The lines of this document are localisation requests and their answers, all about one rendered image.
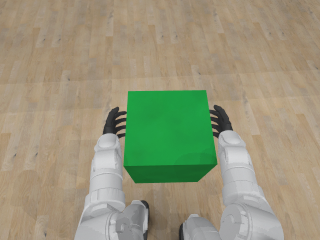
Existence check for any robot right upper arm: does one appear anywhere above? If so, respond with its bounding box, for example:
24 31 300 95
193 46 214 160
219 202 284 240

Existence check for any right robot forearm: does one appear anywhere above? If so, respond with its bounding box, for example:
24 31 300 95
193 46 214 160
217 130 284 236

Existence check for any robot left thigh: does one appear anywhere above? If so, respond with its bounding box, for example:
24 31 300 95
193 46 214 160
123 204 149 240

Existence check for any robot thigh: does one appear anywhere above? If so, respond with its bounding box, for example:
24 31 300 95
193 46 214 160
182 217 222 240
123 204 149 240

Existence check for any left robot hand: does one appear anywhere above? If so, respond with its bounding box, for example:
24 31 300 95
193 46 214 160
102 106 127 139

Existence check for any carton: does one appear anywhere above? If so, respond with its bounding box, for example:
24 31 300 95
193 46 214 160
123 90 218 184

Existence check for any robot right thigh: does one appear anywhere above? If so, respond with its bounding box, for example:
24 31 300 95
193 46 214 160
182 217 222 240

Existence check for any robot left upper arm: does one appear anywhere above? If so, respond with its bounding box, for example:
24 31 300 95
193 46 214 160
74 211 135 240

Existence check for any left robot forearm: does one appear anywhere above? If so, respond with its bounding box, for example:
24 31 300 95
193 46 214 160
74 133 126 240

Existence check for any right robot hand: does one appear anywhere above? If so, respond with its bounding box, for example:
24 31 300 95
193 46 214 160
209 105 233 139

